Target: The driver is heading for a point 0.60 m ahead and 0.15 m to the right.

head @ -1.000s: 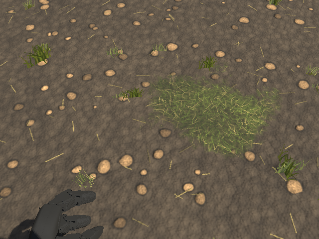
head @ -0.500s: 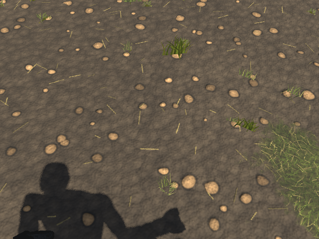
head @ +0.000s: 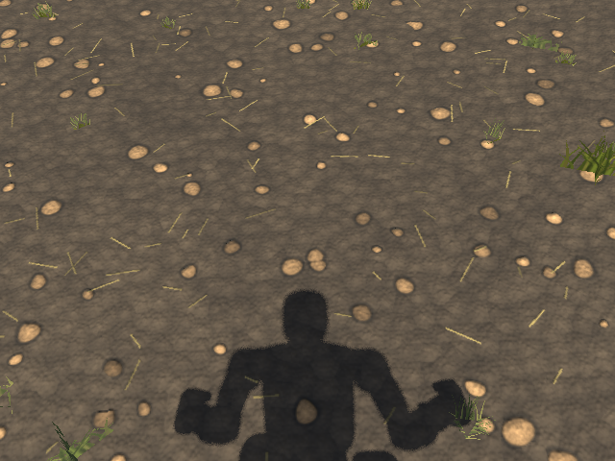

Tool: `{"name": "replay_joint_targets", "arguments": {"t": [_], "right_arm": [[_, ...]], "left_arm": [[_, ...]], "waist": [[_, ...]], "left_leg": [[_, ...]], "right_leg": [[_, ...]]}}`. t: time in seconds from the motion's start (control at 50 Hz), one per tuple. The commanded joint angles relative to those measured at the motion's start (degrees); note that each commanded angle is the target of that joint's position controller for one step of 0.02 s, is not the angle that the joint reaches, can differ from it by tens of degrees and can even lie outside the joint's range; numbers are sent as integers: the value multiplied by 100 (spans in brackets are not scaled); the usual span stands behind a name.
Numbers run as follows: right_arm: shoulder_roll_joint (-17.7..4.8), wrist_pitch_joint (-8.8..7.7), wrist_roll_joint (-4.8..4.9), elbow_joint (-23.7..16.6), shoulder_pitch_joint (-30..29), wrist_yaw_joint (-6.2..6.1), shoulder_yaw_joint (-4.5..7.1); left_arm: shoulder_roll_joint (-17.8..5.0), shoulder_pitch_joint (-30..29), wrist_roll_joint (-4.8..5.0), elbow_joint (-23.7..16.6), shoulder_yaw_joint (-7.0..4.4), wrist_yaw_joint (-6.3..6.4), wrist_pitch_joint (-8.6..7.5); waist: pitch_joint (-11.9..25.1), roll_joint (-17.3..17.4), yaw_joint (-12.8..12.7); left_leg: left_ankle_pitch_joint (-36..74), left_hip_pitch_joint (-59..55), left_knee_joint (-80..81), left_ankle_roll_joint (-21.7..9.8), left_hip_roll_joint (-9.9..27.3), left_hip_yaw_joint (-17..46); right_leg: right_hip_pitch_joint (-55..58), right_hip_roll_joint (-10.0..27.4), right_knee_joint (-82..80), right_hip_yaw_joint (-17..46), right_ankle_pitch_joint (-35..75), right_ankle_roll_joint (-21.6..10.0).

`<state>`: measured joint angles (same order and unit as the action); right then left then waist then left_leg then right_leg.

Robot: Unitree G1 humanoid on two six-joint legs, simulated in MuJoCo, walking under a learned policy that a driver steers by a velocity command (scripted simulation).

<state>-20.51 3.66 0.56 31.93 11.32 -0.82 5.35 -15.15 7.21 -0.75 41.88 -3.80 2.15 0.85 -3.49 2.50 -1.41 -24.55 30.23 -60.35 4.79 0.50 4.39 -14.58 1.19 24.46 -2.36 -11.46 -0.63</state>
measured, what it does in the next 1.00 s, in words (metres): walks ahead, turning right: left foot, then right foot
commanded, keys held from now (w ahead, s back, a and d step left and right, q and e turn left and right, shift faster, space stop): e+shift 0.60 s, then q+shift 0.04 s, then w+q+shift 0.36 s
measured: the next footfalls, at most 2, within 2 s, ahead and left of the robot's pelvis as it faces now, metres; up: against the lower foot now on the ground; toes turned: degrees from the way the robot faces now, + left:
left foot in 0.12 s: +0.04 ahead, +0.15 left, +0.00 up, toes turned -4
right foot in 0.48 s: +0.01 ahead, -0.11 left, +0.00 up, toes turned -24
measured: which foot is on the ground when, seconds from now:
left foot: up 0.00-0.10, down 0.12-0.48, up 0.50-1.00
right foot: down 0.00-0.12, up 0.14-0.46, down 0.48-1.00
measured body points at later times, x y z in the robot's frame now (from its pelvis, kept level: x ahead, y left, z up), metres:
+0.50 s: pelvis +0.00 +0.00 -0.02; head +0.03 -0.04 +0.42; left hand +0.23 +0.24 -0.10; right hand +0.08 -0.32 -0.12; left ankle +0.00 +0.16 -0.73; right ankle -0.02 -0.09 -0.75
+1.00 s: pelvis +0.10 -0.03 +0.00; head +0.09 -0.03 +0.45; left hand +0.28 +0.20 -0.10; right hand +0.11 -0.34 -0.10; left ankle +0.24 +0.08 -0.67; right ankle -0.03 -0.10 -0.74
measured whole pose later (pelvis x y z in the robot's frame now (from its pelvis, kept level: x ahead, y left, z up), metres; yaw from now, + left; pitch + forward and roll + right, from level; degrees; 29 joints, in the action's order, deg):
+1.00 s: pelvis +0.10 -0.03 +0.00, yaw -19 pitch +2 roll +0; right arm -18.1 1.5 -2.0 42.6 15.5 5.0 5.0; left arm -16.3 18.9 -2.6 40.9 -2.4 -0.1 -3.8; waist 4.1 -0.4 0.0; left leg -5.7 39.1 -55.0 1.8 2.2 2.0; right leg 0.1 0.5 13.2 -6.3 -15.8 -0.9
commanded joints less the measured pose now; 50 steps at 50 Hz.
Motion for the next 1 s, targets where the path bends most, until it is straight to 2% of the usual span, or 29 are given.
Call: {"name": "replay_joint_targets", "arguments": {"t": [0.02, 0.06, 0.08, 0.1, 0.12, 0.14, 0.16, 0.18, 0.2, 0.26, 0.32, 0.36, 0.42, 0.46, 0.48, 0.5, 0.52, 0.54, 0.58, 0.6, 0.64, 0.68, 0.7, 0.74, 0.8, 0.86, 0.88, 0.94, 1.0], "right_arm": [[48, -178, -91, -461, -198, -22, -120], [85, -175, -102, -220, 37, -39, -107], [24, -176, -101, -99, 215, -38, -68], [-216, -174, -75, -90, 234, -58, 2], [-544, -157, -75, -140, 388, -123, 78], [-1045, -96, -203, -205, 334, -200, 182], [-975, -81, -264, -117, 230, -173, 225], [-687, -144, -297, -233, 95, -157, 148], [-487, -203, -298, -206, 0, -173, 94], [-262, -345, -149, -165, -535, -200, 48], [-247, -337, -149, -83, -607, -222, 94], [-401, -327, -120, -22, -574, -195, 170], [-580, -373, 23, 81, -556, -87, 260], [-474, -399, 127, 188, -573, -30, 257], [-279, -420, 73, 316, -240, 16, 224], [132, -432, -235, -75, -516, 14, 69], [-37, -451, -217, -237, -1089, -48, 75], [-244, -457, -83, -236, -1267, -79, 121], [-340, -478, -111, -92, -1154, -160, 171], [-391, -470, -140, -47, -1049, -176, 204], [-306, -414, -100, 280, -564, -111, 175], [-155, -422, -27, 472, -268, 13, 90], [-71, -446, 0, 462, -343, 70, 43], [-206, -499, 83, 347, -671, 120, 36], [-297, -613, 105, 332, -721, 138, 45], [-251, -663, 159, 349, -519, 123, 58], [-229, -432, -466, 523, -462, 355, 49], [-199, -295, -284, 506, -385, 599, 59], [-215, -314, -274, 406, -586, 692, 19]], "left_arm": [[-993, -168, 65, -270, -198, -144, -40], [-854, -142, 167, -177, -114, -260, -74], [-925, -113, 248, -144, -119, -290, -80], [-1025, 98, 313, -101, -142, -303, -113], [-957, 213, 232, -137, -106, -340, -179], [-591, 238, 122, -267, -12, -387, -264], [-743, 129, 241, -315, -55, -340, -280], [-1053, 21, 282, -309, -168, -294, -226], [-1082, 123, 314, -257, -254, -248, -134], [-779, 422, 254, -230, -261, -131, 178], [-550, 173, 242, -529, -186, -227, 240], [-513, 59, 234, -734, -155, -339, 247], [-711, 250, 245, -888, -247, -437, 327], [-797, 669, 242, -822, -352, -402, 374], [-1181, 1053, 214, -760, -515, -300, 351], [-2114, 1223, 179, -904, -722, -183, 278], [-1977, 1303, -58, -1023, -628, -283, 71], [-1776, 1099, -48, -1012, -549, -309, -67], [-1402, 534, 212, -1033, -437, -185, -88], [-1311, 228, 252, -1112, -382, -113, -31], [-1088, -6, 116, -1214, -259, -11, 27], [-901, 465, 167, -1006, -174, -14, -44], [-906, 637, 162, -896, -147, -45, -100], [-1101, 685, 39, -831, -157, -77, -213], [-1194, 839, 3, -692, -173, -84, -395], [-1106, 897, 14, -574, -155, -101, -543], [-1095, 1239, -218, -498, -124, -197, -462], [-1031, 1022, -205, -480, -121, -242, -506], [-1069, 1054, -183, -358, -161, -171, -599]], "waist": [[924, -1145, 0], [828, -1276, 115], [724, -1278, 235], [692, -1246, 217], [931, -892, 210], [1055, 441, 70], [1071, 1256, 221], [837, 1106, 393], [714, 1043, 336], [440, 772, 79], [528, 668, 168], [671, 669, 255], [782, 696, 180], [823, 462, -73], [902, -387, -174], [815, -2421, -85], [1527, -1857, -462], [1286, -1249, -396], [832, -690, -51], [789, -723, 119], [1071, -775, 220], [1320, -775, 71], [1165, -1041, -35], [617, -1271, -183], [249, -1056, -270], [19, -940, -234], [66, -686, -279], [-162, -905, -83], [-255, -774, -30]], "left_leg": [[-332, -664, 1368, -16, -49, -234], [387, -1478, 2770, -31, -156, -423], [1160, -1982, 3718, -114, -291, -547], [1607, -2501, 4172, -273, -261, -436], [2309, -3203, 4009, -464, 363, 85], [3702, -3552, 3604, -1008, 1450, 867], [3463, -2801, 3811, -1681, 1977, 1127], [3513, -2630, 3966, -1913, 2002, 1153], [3716, -2588, 4010, -1914, 1985, 990], [3770, -2330, 4043, -1632, 1713, 150], [3388, -2404, 4000, -1572, 1642, -341], [3489, -2448, 3895, -1573, 1767, -488], [3536, -2472, 3577, -1443, 1981, -618], [3005, -2065, 2846, -1014, 1807, -1035], [2163, -1334, 1718, -583, 1332, -1436], [-1297, 862, -326, 76, 304, -1576], [-1831, 1240, -1275, 61, -111, -198], [-1422, 1360, -1471, -82, 1, 76], [-412, 1376, -919, -232, 169, 209], [-50, 1068, -663, -221, 154, 218], [436, 569, -717, -87, 69, -68], [939, 403, -79, -77, 182, -309], [1108, 481, 203, -76, 203, -425], [1336, 819, 611, -181, 333, -364], [1549, 1548, 819, -306, 425, -154], [1727, 2260, 562, -296, 384, 219], [1563, 1933, 402, -244, 51, 25], [1900, 1925, 309, -240, 206, -71], [1918, 1912, 677, -393, 464, -203]], "right_leg": [[725, 1135, -458, 1002, 2187, -1272], [446, 985, -328, 1060, 2003, -1142], [249, 918, -187, 1101, 1975, -1031], [-23, 857, -94, 1224, 1821, -803], [-449, 699, 133, 1275, 1070, -410], [-1275, 139, 933, 698, -426, 36], [-1368, -48, 1642, 116, -1743, 245], [-1581, 24, 2725, 215, -2199, 365], [-1923, 30, 3625, 276, -2346, 438], [-2113, 244, 4089, 354, -1662, 607], [-1856, 365, 3249, 122, -1123, 642], [-1461, 363, 2581, -42, -1056, 531], [-931, 215, 1826, -318, -918, 273], [-49, -54, 836, -456, -145, -19], [902, 40, 222, 171, 1268, -347], [2014, 1584, 3, 2816, 3837, -1379], [1839, 2133, -352, 3790, 3285, -2258], [1710, 1932, -485, 3321, 2589, -2094], [1312, 1396, -472, 2696, 1717, -1488], [980, 1192, -482, 2464, 1675, -1326], [841, 1120, -412, 1919, 2294, -1273], [976, 902, -827, 1724, -559, -1169], [954, 934, -1095, 1869, -1619, -1135], [857, 1201, -1475, 2154, -2329, -1150], [1295, 1539, -1714, 2199, -2460, -1142], [1653, 1721, -1849, 1874, -2277, -1077], [1367, 1523, -2034, 1437, -2429, -891], [1139, 1518, -2111, 759, -1997, -697], [1361, 1719, -2219, 361, -1921, -644]]}}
